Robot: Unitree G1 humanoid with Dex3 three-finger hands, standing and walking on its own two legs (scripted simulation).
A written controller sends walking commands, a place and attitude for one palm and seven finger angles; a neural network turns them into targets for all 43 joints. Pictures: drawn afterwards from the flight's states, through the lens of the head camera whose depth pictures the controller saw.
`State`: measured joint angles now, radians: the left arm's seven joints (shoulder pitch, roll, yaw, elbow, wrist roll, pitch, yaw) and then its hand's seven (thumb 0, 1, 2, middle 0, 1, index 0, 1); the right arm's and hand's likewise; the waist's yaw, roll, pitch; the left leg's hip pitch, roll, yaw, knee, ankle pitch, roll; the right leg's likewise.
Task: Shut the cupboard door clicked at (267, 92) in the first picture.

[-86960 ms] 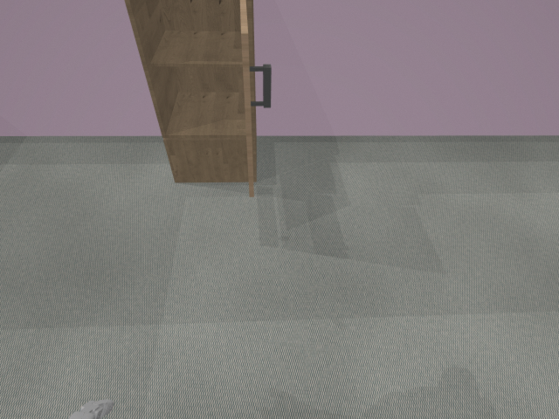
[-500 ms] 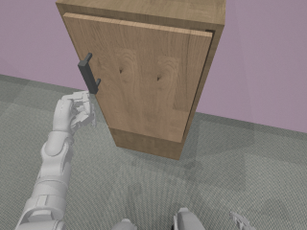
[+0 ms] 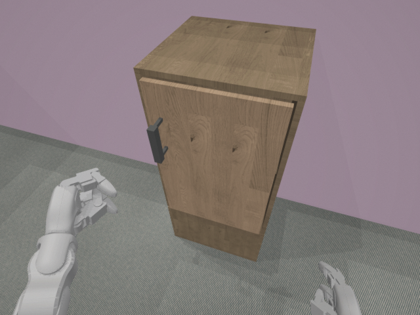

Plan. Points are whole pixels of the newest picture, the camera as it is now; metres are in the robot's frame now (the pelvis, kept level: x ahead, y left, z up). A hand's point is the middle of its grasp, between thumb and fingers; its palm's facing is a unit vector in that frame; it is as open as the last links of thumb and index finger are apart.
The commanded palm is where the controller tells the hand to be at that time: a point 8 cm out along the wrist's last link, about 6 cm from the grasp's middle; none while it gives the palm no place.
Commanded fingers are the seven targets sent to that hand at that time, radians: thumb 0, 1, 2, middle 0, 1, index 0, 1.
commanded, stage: draw the hand back to the body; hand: left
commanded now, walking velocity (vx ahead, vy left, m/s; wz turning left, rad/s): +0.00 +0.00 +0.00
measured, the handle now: (159, 140) +0.57 +0.19 -0.02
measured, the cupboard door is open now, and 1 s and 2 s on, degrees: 0 0 0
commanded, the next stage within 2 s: step back with the hand held close in 0.86 s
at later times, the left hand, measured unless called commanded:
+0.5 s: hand (20, 211) +0.21 +0.27 +0.18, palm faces +0.45 -0.79 -0.41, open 6.2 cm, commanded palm +0.16 +0.31 +0.20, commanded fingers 0.00 0.90 0.90 -0.20 -0.30 -0.20 -0.30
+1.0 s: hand (23, 216) +0.20 +0.26 +0.19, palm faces +0.47 -0.79 -0.39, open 7.4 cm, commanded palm +0.15 +0.29 +0.20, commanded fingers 0.00 0.90 0.90 -0.20 -0.30 -0.20 -0.30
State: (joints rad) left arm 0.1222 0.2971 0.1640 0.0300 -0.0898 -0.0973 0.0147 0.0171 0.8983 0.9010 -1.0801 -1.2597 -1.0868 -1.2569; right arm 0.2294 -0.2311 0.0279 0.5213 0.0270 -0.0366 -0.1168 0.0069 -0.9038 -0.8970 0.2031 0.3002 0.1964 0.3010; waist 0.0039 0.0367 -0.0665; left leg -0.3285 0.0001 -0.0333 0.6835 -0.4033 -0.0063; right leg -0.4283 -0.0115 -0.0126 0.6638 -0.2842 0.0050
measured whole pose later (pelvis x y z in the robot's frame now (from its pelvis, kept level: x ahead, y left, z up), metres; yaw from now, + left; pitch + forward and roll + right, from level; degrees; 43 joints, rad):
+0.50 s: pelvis +0.02 +0.01 +0.02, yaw +0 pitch -4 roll -1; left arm 0.44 0.35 0.35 -0.38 -0.06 -0.05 0.09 0.02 0.89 0.90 -0.41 -0.52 -0.42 -0.52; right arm 0.23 -0.21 0.04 0.62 -0.01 -0.11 -0.09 0.01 -0.90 -0.90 0.21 0.30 0.20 0.30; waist 0.07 0.07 -0.02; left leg -0.05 0.00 -0.03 0.44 -0.32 0.00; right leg -0.16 -0.01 -0.01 0.44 -0.22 0.02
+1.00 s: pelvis +0.01 +0.00 +0.02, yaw -1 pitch -5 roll +0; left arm 0.42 0.34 0.35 -0.35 -0.06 -0.08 0.10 0.01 0.89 0.90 -0.21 -0.30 -0.21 -0.30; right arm 0.22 -0.21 0.03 0.64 0.00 -0.13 -0.10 0.01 -0.90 -0.90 0.20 0.30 0.20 0.30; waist 0.06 0.07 0.01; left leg -0.04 0.01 -0.02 0.43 -0.30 -0.01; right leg -0.15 0.00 -0.01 0.44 -0.20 0.00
